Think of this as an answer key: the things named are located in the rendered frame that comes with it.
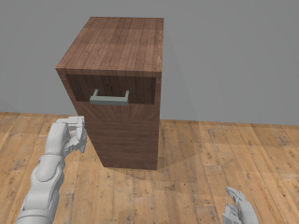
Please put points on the right robot hand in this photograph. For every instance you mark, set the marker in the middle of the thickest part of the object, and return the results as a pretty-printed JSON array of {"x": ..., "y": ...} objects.
[{"x": 244, "y": 213}]

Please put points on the handle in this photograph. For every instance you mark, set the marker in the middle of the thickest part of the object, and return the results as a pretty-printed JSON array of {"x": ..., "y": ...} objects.
[{"x": 109, "y": 100}]

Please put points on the cabinet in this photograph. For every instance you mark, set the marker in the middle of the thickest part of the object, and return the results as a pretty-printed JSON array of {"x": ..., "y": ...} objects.
[{"x": 123, "y": 136}]

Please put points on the left robot hand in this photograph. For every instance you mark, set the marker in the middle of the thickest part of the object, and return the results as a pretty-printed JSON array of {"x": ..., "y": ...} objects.
[{"x": 59, "y": 135}]

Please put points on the left robot forearm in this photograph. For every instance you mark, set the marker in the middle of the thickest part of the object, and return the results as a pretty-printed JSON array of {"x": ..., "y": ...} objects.
[{"x": 40, "y": 203}]

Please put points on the drawer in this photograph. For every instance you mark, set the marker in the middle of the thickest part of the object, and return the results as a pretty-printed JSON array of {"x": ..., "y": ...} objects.
[{"x": 141, "y": 89}]

